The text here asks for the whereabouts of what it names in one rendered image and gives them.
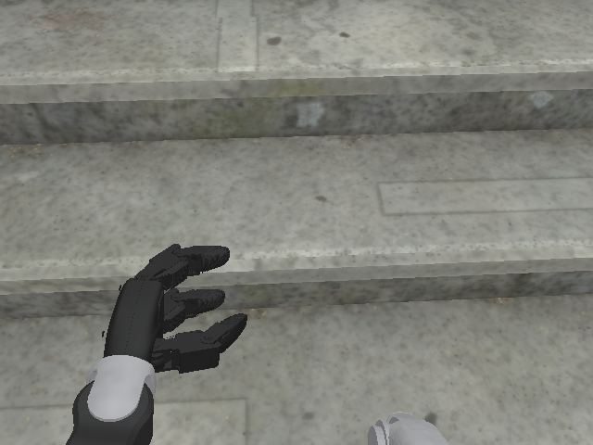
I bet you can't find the robot left forearm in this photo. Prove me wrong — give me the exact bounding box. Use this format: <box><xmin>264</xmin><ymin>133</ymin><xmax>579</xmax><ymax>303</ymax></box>
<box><xmin>65</xmin><ymin>355</ymin><xmax>157</xmax><ymax>445</ymax></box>

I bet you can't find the right robot thigh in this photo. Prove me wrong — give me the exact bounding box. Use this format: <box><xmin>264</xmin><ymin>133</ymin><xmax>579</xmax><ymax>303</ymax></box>
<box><xmin>368</xmin><ymin>417</ymin><xmax>450</xmax><ymax>445</ymax></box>

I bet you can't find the right robot shin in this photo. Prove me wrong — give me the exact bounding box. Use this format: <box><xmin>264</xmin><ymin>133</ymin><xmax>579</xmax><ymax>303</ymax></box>
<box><xmin>386</xmin><ymin>412</ymin><xmax>413</xmax><ymax>424</ymax></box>

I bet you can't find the left robot hand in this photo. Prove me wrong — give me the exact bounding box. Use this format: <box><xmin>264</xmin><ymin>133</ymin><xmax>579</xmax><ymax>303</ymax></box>
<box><xmin>102</xmin><ymin>244</ymin><xmax>247</xmax><ymax>374</ymax></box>

